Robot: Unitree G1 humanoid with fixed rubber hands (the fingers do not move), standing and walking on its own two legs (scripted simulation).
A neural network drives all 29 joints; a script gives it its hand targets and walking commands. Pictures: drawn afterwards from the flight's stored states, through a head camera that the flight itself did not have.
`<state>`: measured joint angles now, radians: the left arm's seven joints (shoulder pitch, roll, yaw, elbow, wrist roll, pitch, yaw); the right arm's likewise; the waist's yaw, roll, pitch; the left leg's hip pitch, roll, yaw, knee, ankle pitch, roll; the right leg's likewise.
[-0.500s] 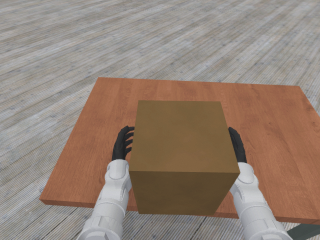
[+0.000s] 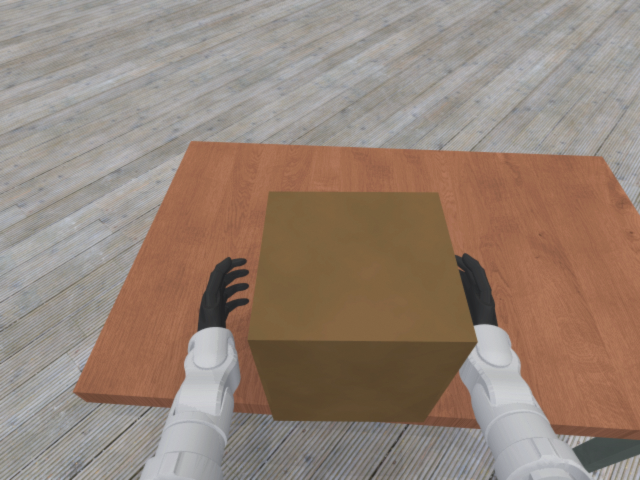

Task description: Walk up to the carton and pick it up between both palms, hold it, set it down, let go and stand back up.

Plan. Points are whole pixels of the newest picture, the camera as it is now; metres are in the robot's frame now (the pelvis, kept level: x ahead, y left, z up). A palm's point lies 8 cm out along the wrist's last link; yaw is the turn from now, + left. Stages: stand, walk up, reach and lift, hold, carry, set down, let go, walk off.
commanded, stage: set down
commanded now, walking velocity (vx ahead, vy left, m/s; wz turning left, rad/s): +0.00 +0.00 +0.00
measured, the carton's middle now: (350, 313) +0.35 -0.01 +0.01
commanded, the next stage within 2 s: none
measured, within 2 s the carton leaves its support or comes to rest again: neither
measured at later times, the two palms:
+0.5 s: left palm (194, 355) +0.29 +0.19 +0.01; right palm (506, 359) +0.29 -0.20 +0.01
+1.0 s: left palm (170, 446) +0.19 +0.19 +0.00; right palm (544, 455) +0.19 -0.22 -0.01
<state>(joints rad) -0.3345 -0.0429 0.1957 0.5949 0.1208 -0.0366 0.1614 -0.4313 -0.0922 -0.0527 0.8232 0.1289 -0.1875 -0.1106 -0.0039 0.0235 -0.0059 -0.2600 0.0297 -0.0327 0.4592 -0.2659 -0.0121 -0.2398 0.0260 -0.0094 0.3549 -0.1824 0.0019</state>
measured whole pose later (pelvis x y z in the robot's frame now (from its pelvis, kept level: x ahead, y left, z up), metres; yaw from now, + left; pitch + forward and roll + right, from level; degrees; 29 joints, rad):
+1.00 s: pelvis -0.04 -0.01 +0.00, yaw +0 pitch +0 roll -1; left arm 0.15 0.07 0.04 0.33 -0.03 -0.11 0.12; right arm 0.09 -0.14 -0.05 0.49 0.15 -0.21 0.00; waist 0.00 0.01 -0.05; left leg -0.24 0.03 -0.03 0.46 -0.22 -0.02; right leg -0.23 0.03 -0.01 0.37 -0.15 0.00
